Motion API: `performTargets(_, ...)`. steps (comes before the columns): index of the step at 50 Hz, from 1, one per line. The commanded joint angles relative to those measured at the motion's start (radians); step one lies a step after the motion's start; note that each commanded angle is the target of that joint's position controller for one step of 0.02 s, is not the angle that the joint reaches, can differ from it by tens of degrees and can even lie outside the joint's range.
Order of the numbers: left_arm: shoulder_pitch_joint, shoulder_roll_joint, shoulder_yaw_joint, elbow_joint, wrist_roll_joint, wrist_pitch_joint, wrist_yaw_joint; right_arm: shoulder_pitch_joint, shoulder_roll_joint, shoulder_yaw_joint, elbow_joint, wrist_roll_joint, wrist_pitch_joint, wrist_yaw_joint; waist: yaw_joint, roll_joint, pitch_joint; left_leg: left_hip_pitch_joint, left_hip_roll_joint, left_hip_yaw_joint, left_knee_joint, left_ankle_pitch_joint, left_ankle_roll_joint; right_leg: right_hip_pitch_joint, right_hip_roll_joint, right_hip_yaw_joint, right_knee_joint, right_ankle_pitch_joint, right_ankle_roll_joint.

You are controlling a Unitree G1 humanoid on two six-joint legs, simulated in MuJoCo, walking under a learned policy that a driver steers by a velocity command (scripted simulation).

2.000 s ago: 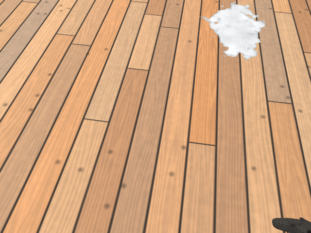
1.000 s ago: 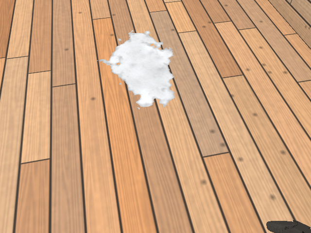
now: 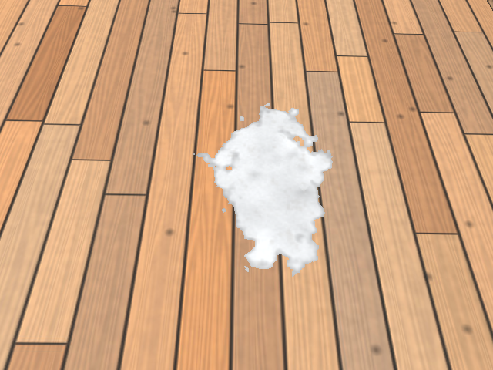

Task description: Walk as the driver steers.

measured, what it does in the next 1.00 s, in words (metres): steps on the spot: left foot, then right foot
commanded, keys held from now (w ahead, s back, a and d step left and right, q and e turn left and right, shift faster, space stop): q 0.18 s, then no key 0.82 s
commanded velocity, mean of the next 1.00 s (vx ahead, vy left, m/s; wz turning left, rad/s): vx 0.01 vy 0.00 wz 0.23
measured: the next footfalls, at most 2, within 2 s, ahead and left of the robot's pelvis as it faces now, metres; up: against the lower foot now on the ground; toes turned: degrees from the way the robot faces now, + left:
left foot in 0.02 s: +0.09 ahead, +0.12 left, +0.00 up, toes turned +7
right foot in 0.44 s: +0.10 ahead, -0.13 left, +0.00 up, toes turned +12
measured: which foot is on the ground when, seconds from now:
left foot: up 0.00-0.00, down 0.02-1.00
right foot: down 0.00-0.02, up 0.04-0.42, down 0.44-1.00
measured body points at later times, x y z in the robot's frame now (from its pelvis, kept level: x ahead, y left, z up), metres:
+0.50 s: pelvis +0.03 -0.01 +0.00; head +0.06 -0.02 +0.45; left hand +0.10 +0.28 -0.11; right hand +0.25 -0.24 -0.10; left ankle +0.05 +0.11 -0.73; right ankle +0.06 -0.14 -0.74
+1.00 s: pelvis +0.05 -0.02 +0.00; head +0.06 -0.02 +0.45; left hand +0.10 +0.25 -0.13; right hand +0.21 -0.26 -0.13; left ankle +0.05 +0.11 -0.74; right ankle +0.06 -0.14 -0.74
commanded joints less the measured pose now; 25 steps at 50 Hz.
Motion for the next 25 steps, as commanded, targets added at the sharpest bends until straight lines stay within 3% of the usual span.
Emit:
performTargets(1,0.05,0.145,0.041,-0.021,-0.001,-0.001,-0.001,0.113,-0.177,-0.064,-0.053,-0.004,-0.011,-0.015,-0.047,0.024,-0.154,0.239,-0.01,-0.059,-0.216,0.387,0.088,0.022,-0.164,0.073,0.211,0.44,-0.039)
performTargets(2,0.028,0.096,0.024,-0.067,0.045,-0.011,-0.008,0.16,-0.308,-0.093,-0.063,-0.016,-0.014,-0.039,-0.03,0.292,-0.196,0.476,0.221,-0.39,-0.173,0.877,0.235,-0.303,-0.02,0.024,0.529,-0.042,0.058)
performTargets(3,-0.027,0.087,0.015,-0.094,0.048,-0.014,-0.009,0.164,-0.278,-0.076,-0.08,-0.036,-0.031,-0.032,-0.07,0.28,-0.308,0.517,0.348,-0.587,-0.215,0.853,0.414,-0.454,0.078,0.215,0.75,-0.427,0.087)
performTargets(4,-0.07,0.127,0.028,-0.092,0.023,-0.011,-0.013,0.146,-0.236,-0.063,-0.082,-0.027,-0.049,-0.021,-0.086,0.145,-0.293,0.49,0.304,-0.504,-0.235,0.778,0.389,-0.483,0.051,0.311,0.817,-0.398,0.074)
performTargets(5,-0.079,0.114,0.026,-0.092,0.007,-0.008,-0.008,0.098,-0.212,-0.058,-0.08,-0.014,-0.061,-0.024,-0.056,0.104,-0.238,0.445,0.244,-0.42,-0.232,0.665,0.322,-0.506,0.031,0.328,0.793,-0.316,0.056)
performTargets(6,-0.075,0.113,0.028,-0.081,0.014,-0.004,0.003,0.052,-0.188,-0.052,-0.084,0.001,-0.062,-0.029,-0.036,0.056,-0.196,0.394,0.202,-0.378,-0.243,0.569,0.271,-0.511,0.017,0.334,0.728,-0.247,0.053)
performTargets(7,-0.075,0.131,0.035,-0.08,0.023,0.0,0.012,0.013,-0.172,-0.045,-0.092,0.008,-0.058,-0.039,-0.016,0.068,-0.179,0.342,0.179,-0.357,-0.258,0.515,0.248,-0.477,0.012,0.338,0.677,-0.192,0.055)
performTargets(9,-0.049,0.113,0.032,-0.074,0.022,0.004,0.012,-0.002,-0.181,-0.046,-0.104,-0.007,-0.049,-0.049,0.005,0.098,-0.188,0.286,0.149,-0.342,-0.27,0.513,0.245,-0.403,0.044,0.327,0.61,-0.136,0.067)
performTargets(13,-0.034,0.081,0.016,-0.057,0.015,0.01,0.01,-0.002,-0.178,-0.044,-0.101,-0.01,-0.044,-0.059,-0.009,0.114,-0.212,0.253,0.136,-0.315,-0.264,0.432,0.234,-0.294,0.048,0.319,0.42,-0.082,0.084)
performTargets(18,-0.038,0.097,0.016,-0.055,0.01,0.012,-0.005,-0.009,-0.163,-0.027,-0.081,-0.02,-0.034,-0.049,-0.033,0.153,-0.163,0.181,0.132,-0.365,-0.267,0.211,0.218,-0.184,0.048,0.302,0.259,-0.065,0.065)
performTargets(20,0.001,0.082,0.012,-0.041,0.015,0.002,-0.016,-0.034,-0.14,-0.013,-0.073,-0.013,-0.031,-0.047,0.0,0.141,-0.145,0.149,0.107,-0.363,-0.231,0.159,0.183,-0.087,0.059,0.276,0.072,0.044,0.038)
performTargets(21,0.017,0.079,0.01,-0.034,0.024,-0.003,-0.022,-0.012,-0.118,-0.003,-0.061,-0.011,-0.032,-0.046,0.009,0.118,-0.136,0.121,0.076,-0.351,-0.213,0.111,0.142,-0.017,0.05,0.283,-0.045,0.147,0.017)
performTargets(22,0.035,0.127,0.015,-0.037,0.044,-0.007,-0.021,0.022,-0.088,0.007,-0.052,-0.022,-0.037,-0.047,-0.01,0.026,-0.139,0.072,0.015,-0.304,-0.131,0.01,0.081,0.046,-0.061,0.399,-0.094,0.229,-0.022)
performTargets(23,-0.007,0.189,0.023,-0.042,0.051,-0.007,-0.015,0.074,-0.062,0.011,-0.056,-0.03,-0.046,-0.043,-0.086,-0.166,-0.12,0.023,-0.109,-0.176,-0.048,-0.153,0.022,0.016,-0.191,0.534,-0.107,0.329,-0.119)
performTargets(24,-0.048,0.136,0.008,-0.048,0.057,-0.011,-0.017,0.03,-0.094,0.006,-0.061,-0.036,-0.049,-0.046,-0.062,-0.226,-0.111,0.094,-0.087,-0.149,-0.026,-0.211,-0.01,-0.107,-0.247,0.604,-0.157,0.226,-0.2)
performTargets(25,-0.099,0.101,-0.004,-0.061,0.054,-0.019,-0.018,0.01,-0.123,-0.005,-0.051,-0.031,-0.048,-0.048,-0.063,-0.192,-0.087,0.144,-0.07,-0.147,-0.027,-0.157,-0.017,-0.132,-0.2,0.563,-0.158,0.16,-0.182)
Keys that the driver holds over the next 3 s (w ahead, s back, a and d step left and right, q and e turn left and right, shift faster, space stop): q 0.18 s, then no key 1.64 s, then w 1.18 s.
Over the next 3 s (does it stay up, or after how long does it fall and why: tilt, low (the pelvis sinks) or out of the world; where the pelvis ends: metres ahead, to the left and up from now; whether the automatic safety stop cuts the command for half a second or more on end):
stays up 0.56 0.09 0.01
